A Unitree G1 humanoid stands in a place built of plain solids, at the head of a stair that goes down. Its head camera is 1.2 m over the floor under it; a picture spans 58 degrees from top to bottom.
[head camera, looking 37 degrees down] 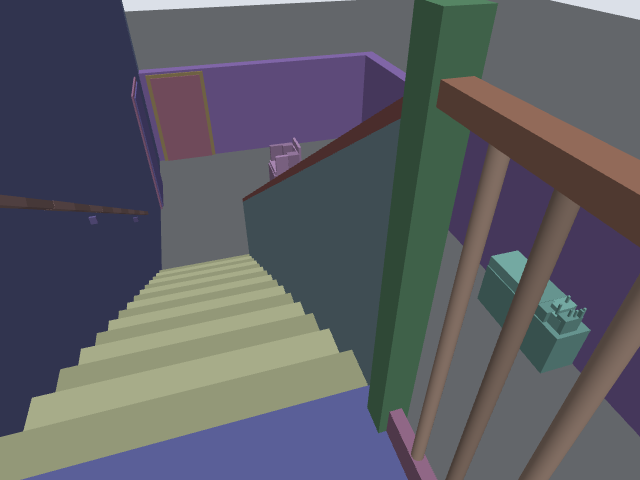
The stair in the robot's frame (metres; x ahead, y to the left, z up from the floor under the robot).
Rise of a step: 0.19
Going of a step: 0.29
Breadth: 1.28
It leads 17 degrees to the left of straight ahead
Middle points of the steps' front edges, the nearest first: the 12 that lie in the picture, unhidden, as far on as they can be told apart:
0.65 0.40 0.00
0.93 0.48 -0.19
1.21 0.56 -0.37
1.48 0.65 -0.56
1.76 0.73 -0.75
2.03 0.82 -0.93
2.31 0.90 -1.12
2.58 0.98 -1.31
2.86 1.07 -1.49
3.13 1.15 -1.68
3.41 1.23 -1.87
3.69 1.32 -2.06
